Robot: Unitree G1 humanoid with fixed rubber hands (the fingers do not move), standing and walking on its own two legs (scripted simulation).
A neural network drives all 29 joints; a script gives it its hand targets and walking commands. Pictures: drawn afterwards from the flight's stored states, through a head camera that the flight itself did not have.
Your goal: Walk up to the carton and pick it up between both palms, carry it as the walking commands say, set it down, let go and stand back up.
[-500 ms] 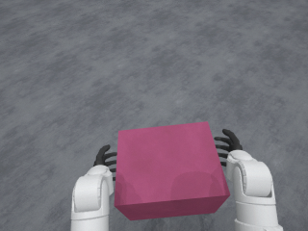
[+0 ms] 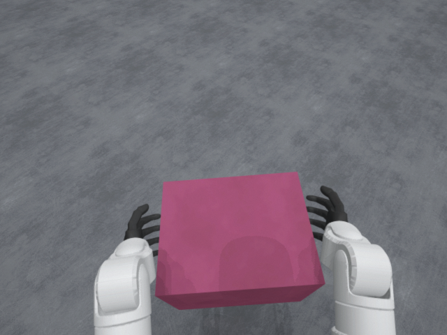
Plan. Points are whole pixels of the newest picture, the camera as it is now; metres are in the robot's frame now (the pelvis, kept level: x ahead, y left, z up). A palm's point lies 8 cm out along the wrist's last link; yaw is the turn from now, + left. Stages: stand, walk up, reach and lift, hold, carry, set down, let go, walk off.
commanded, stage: carry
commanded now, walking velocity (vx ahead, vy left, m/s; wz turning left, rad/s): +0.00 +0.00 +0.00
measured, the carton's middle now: (235, 244) +0.31 +0.00 -0.04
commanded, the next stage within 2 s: none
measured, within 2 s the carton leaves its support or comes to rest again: neither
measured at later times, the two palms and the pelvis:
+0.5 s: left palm (176, 146) +0.50 +0.12 +0.04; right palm (321, 131) +0.53 -0.20 +0.05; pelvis +0.23 -0.05 -0.02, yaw +3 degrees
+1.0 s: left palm (160, 125) +0.57 +0.16 +0.04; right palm (298, 110) +0.60 -0.16 +0.05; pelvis +0.31 -0.01 -0.02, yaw +2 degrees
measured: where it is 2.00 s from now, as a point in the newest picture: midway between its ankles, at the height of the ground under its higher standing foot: (232, 330)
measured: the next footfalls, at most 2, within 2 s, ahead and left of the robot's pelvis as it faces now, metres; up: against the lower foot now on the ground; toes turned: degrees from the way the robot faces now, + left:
right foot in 0.20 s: +0.35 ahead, -0.15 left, +0.00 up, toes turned +16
left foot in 0.54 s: +0.24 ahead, +0.08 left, +0.00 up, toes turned +6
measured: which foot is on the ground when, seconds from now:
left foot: down 0.00-0.26, up 0.28-0.52, down 0.54-1.00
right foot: up 0.00-0.18, down 0.20-1.00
